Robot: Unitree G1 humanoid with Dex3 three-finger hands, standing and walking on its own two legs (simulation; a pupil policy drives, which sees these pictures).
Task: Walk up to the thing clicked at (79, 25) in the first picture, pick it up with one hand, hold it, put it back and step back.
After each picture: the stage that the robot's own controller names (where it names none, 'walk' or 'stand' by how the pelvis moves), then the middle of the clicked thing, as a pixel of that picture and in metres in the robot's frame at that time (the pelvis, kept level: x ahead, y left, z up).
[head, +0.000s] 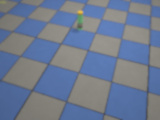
stand; (80, 20) +1.73 +0.01 -0.65
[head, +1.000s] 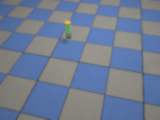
walk; (68, 31) +1.58 +0.26 -0.65
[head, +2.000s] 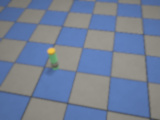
walk; (53, 59) +1.01 +0.35 -0.65
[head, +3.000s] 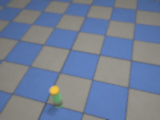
walk; (56, 97) +0.63 +0.26 -0.65
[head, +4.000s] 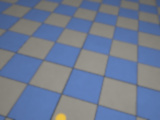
walk; out of the picture +0.45 +0.12 -0.63
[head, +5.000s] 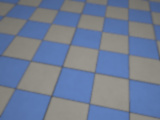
stand; out of the picture +0.37 +0.19 -0.64
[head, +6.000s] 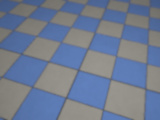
stand; out of the picture +0.38 +0.12 -0.64
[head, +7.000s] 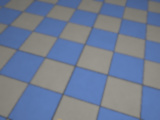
stand; out of the picture +0.37 +0.14 -0.65
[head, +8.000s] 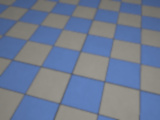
stand; out of the picture +0.33 +0.15 -0.66
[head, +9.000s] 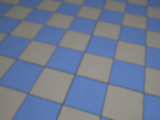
stand; out of the picture +0.32 +0.14 -0.66
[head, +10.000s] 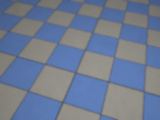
stand; out of the picture +0.32 +0.14 -0.66
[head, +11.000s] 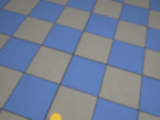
go down; out of the picture +0.34 +0.14 -0.63
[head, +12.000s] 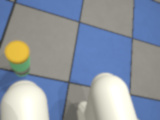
go down; (20, 61) +0.42 +0.17 -0.22
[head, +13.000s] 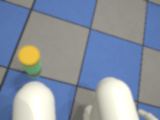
close in; (32, 64) +0.42 +0.16 -0.24
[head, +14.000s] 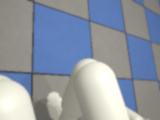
close in; out of the picture +0.41 +0.21 -0.16
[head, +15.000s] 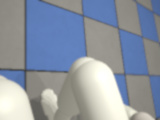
close; out of the picture +0.41 +0.21 -0.16
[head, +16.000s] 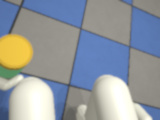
lift; (9, 64) +0.35 +0.22 -0.04
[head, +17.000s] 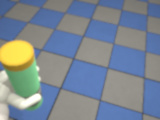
lift; (26, 82) +0.31 +0.16 +0.10
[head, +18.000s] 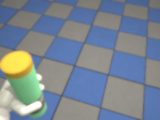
hold; (28, 89) +0.30 +0.17 +0.06
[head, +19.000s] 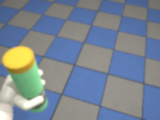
hold; (30, 84) +0.31 +0.17 +0.07
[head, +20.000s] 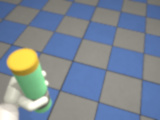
crouch; (34, 86) +0.32 +0.15 +0.05
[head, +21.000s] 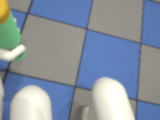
lower; (6, 35) +0.47 +0.18 -0.02
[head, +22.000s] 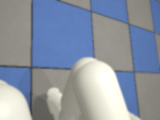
lower; out of the picture +0.45 +0.25 -0.15
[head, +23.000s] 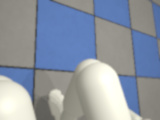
lower; out of the picture +0.43 +0.23 -0.15
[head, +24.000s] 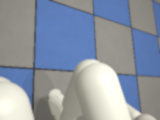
lower; out of the picture +0.42 +0.23 -0.15
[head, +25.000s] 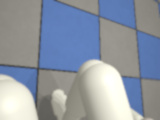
lower; out of the picture +0.42 +0.23 -0.14
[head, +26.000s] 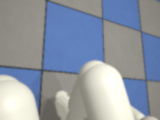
loosen; out of the picture +0.41 +0.21 -0.13
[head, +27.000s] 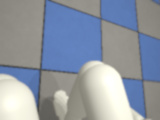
withdraw; out of the picture +0.41 +0.21 -0.17
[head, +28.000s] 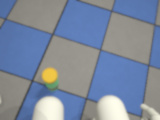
walk; (51, 81) +0.41 +0.14 -0.38
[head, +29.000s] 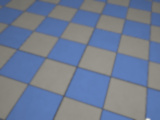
stand; out of the picture +0.34 +0.11 -0.59
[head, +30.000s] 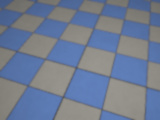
stand; out of the picture +0.34 +0.13 -0.60
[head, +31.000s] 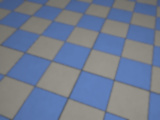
stand; out of the picture +0.36 +0.11 -0.64
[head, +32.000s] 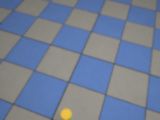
walk; (67, 119) +0.38 +0.09 -0.64
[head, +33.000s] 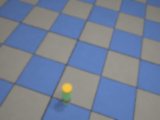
walk; (66, 94) +0.55 +0.07 -0.64
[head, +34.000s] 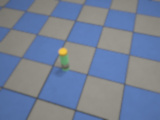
walk; (64, 60) +0.88 +0.21 -0.62
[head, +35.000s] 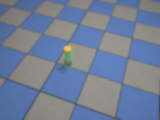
stand; (68, 57) +1.01 +0.13 -0.64
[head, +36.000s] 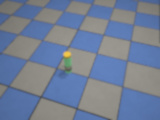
stand; (67, 63) +1.00 +0.14 -0.66
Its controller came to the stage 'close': yes
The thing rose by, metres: 0.71
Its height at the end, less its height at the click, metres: +0.00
